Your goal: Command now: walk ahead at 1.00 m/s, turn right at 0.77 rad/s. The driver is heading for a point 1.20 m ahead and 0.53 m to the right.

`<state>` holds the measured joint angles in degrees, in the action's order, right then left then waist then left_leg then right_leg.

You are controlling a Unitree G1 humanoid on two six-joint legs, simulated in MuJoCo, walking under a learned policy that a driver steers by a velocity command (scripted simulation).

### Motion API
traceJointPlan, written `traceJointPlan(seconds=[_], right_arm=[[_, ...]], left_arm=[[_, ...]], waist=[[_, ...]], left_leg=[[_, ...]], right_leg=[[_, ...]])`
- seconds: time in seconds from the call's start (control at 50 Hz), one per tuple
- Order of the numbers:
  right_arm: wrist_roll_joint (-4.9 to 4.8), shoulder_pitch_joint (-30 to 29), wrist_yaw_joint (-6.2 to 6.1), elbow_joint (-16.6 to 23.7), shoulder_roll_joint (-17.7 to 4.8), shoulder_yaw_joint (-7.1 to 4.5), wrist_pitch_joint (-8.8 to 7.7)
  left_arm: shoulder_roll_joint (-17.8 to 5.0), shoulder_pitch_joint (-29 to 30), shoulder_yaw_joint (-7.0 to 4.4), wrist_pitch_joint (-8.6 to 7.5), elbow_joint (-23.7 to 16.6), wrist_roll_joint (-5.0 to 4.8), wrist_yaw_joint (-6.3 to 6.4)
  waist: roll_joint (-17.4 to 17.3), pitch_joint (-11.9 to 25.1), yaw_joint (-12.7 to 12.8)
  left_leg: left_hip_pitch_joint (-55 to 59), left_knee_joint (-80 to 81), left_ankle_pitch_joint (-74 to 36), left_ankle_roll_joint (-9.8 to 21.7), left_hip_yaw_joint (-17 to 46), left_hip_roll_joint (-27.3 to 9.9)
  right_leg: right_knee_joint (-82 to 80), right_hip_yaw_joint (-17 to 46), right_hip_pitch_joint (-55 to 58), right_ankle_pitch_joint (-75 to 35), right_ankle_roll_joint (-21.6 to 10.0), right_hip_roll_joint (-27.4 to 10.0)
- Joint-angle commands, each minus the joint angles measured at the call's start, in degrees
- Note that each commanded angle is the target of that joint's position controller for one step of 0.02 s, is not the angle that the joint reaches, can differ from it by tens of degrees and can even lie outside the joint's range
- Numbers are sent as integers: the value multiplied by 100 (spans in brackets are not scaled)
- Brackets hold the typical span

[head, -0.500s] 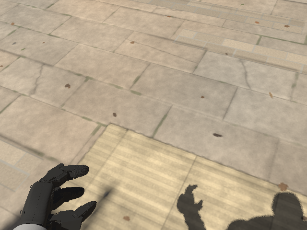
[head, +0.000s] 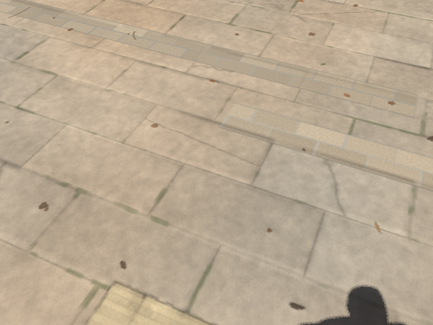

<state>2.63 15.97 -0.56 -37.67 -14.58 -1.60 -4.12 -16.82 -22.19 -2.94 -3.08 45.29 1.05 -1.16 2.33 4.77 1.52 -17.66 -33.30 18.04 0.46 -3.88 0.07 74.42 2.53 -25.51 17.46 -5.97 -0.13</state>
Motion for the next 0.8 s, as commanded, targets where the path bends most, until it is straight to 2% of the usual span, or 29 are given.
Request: traceJointPlan(seconds=[0.02, 0.06, 0.08, 0.12, 0.14, 0.18, 0.22, 0.24, 0.26, 0.28, 0.3, 0.32, 0.34, 0.36, 0.38, 0.4, 0.42, 0.44, 0.48, 0.52, 0.58, 0.64, 0.68, 0.7, 0.72, 0.74, 0.76, 0.78, 0.8], right_arm=[[-117, 565, -1, -50, -409, -164, -222], [-160, 708, 35, -243, -382, -157, -297], [-138, 658, 31, -310, -428, -160, -319], [-90, 456, -2, -418, -446, -138, -340], [-97, 491, -7, -501, -461, -137, -337], [-146, 589, -39, -588, -719, -171, -354], [-135, 777, -75, -628, -1158, -260, -316], [-109, 721, -118, -602, -1379, -321, -242], [-64, 541, -146, -526, -1578, -388, -127], [-39, 310, -149, -388, -1655, -429, -19], [9, 433, -78, -399, -1377, -389, 6], [24, 952, 31, 87, -478, -158, -27], [-45, 645, 1, 524, -764, -121, -169], [-15, 125, 6, 613, -912, -91, -274], [-7, 18, -4, 560, -904, -51, -310], [78, -103, -8, 538, -747, 6, -250], [146, 101, -1, 538, -717, 38, -121], [197, 72, -14, 502, -722, 47, 25], [207, -305, -10, 638, -643, 80, 175], [121, -1188, 47, 986, -526, 157, 158], [10, -1663, 113, 1019, -453, 214, 116], [-66, -2004, 110, 1109, -565, 198, 71], [-91, -1483, 50, 967, -782, 105, 50], [-141, -729, -27, 781, -1099, -37, 30], [-176, 590, -125, 469, -1356, -183, 8], [-54, 1791, -261, 266, -1711, -349, -18], [136, 1376, -248, 375, -1996, -396, -20], [110, 593, -180, 488, -1685, -437, 33], [52, 212, -161, 527, -1108, -313, 59]], left_arm=[[-45, 688, 33, 160, -775, 95, -171], [-55, 1093, 45, 263, -962, 122, -267], [-65, 1327, 57, 275, -1098, 120, -306], [-46, 1758, 114, 253, -1302, 60, -328], [-67, 1936, 134, 248, -1298, 59, -375], [-25, 2293, 189, 232, -1390, 61, -481], [-182, 2043, 144, 220, -1291, 21, -439], [-339, 1559, 88, 205, -1190, -7, -388], [-552, 609, -19, 180, -955, -19, -326], [-866, -708, -194, 161, -546, -7, -237], [-1198, -867, -383, 208, -351, -8, -79], [-1824, -58, -493, 308, -596, 86, -4], [-1948, -200, -582, 366, -849, 16, 29], [-1740, -169, -538, 358, -717, 2, 105], [-1402, -87, -457, 296, -588, 13, 154], [-1258, 102, -411, 198, -583, -27, 157], [-1121, 262, -348, 107, -628, -49, 168], [-936, 298, -274, 38, -599, -84, 140], [-904, 303, -232, -77, -573, -94, 104], [-950, 196, -246, -125, -509, -74, 97], [-1053, -61, -306, -140, -386, -146, 56], [-1175, -283, -358, -128, -268, -154, 83], [-1349, -40, -400, -125, -303, -143, 123], [-1532, 109, -430, -136, -320, -86, 105], [-1588, 510, -428, -177, -398, -50, 67], [-936, 580, -266, -266, -523, -6, 54], [-232, 57, -51, -249, -840, -248, 30], [-653, 10, -20, -164, -743, -114, 98], [-898, 487, -74, -78, -666, 36, 64]], waist=[[-820, -971, -159], [-703, -1024, -119], [-743, -1045, -60], [-710, -1167, 85], [-476, -1198, 51], [-409, -1312, 1], [-632, -883, 155], [-827, -545, 470], [-925, 7, 970], [-808, 634, 1502], [-175, 551, 1310], [1436, 566, 169], [815, 1762, 487], [164, 991, 438], [-429, 86, 163], [-656, -257, -61], [-522, -412, -322], [-615, -561, -430], [-686, -752, -456], [-526, -1099, -239], [-235, -858, 86], [-84, -720, 304], [-44, -361, 4], [-24, 119, -407], [-57, 649, -1188], [-657, 1327, -1561], [-2671, 1993, -796], [-2198, 1470, -616], [-1239, 724, -646]], left_leg=[[1084, 2362, 150, 688, 1859, -1679], [1226, 2492, -981, 618, 1049, -1615], [1201, 2557, -1524, 531, 604, -1532], [951, 2698, -2255, 331, -347, -1230], [882, 2797, -2555, 218, -789, -974], [826, 2919, -3593, 201, -1132, -1032], [1653, 2134, -6430, 164, -1206, -1177], [1938, 1349, -7428, 161, -1193, -1294], [1926, 48, -7979, 197, -1131, -1416], [1405, -1675, -7638, 221, -994, -1403], [134, -3770, -3571, 63, -917, -752], [-2310, -6202, 1188, -279, -604, 174], [-2893, -6584, 829, -161, 711, 157], [-3249, -6194, 495, -101, 890, -85], [-3162, -5551, 241, -82, 862, -344], [-2728, -5075, 217, -98, 833, -556], [-2371, -4785, 273, -177, 879, -635], [-2183, -4548, 464, -268, 850, -739], [-1979, -3653, 563, -411, 700, -820], [-1906, -2516, -491, -468, 499, -751], [-1391, -1149, -2132, -344, 396, -401], [-1126, -318, -2319, -173, 438, -134], [42, 188, -1880, -83, 469, 194], [923, 98, -1368, -43, 527, 290], [2259, 96, -970, 4, 546, 108], [3701, 12, 861, 171, 1549, -964], [4542, 1291, 2218, 634, 4832, -2572], [3859, 1762, 3148, 857, 5560, -2483], [3062, 1714, 3127, 836, 4577, -2223]], right_leg=[[211, 303, -2365, -194, 175, -661], [195, 212, -2680, -460, 235, -714], [22, 166, -2698, -663, 243, -704], [-738, -91, -2368, -1185, 198, -665], [-1315, -466, -1972, -1509, 98, -524], [-2410, -926, -1074, -2000, -154, -347], [-2714, -1343, -412, -1816, -404, 165], [-2782, -1386, 71, -1488, -501, 368], [-2810, -1295, 1053, -1127, -624, 566], [-3257, -1010, 2605, -941, -778, 723], [-3569, -370, 3660, -558, -866, 554], [-3801, 2302, 4710, -1203, -1491, -786], [-5110, 4141, 5128, 79, -2081, -1239], [-5886, 4454, 4492, 778, -1871, -1267], [-6067, 4068, 3463, 649, -1598, -1144], [-5991, 3334, 2518, 144, -1407, -785], [-5982, 3041, 1794, -342, -1465, -645], [-6003, 2780, 1226, -724, -1477, -465], [-6222, 2331, 505, -810, -1463, -148], [-6464, 2120, 175, -1371, -1323, 91], [-6232, 1944, 672, -2706, -945, 281], [-5940, 2214, 1552, -3649, -770, 57], [-5227, 2270, 1755, -4877, -504, 109], [-4305, 2300, 1827, -5450, -369, 103], [-2926, 2140, 1402, -5331, -257, 229], [-1016, 1690, 494, -3148, -197, 513], [511, 947, -1038, 1096, -22, 1235], [890, 662, -1752, 595, -107, 668], [754, 507, -1824, 87, -94, 302]])
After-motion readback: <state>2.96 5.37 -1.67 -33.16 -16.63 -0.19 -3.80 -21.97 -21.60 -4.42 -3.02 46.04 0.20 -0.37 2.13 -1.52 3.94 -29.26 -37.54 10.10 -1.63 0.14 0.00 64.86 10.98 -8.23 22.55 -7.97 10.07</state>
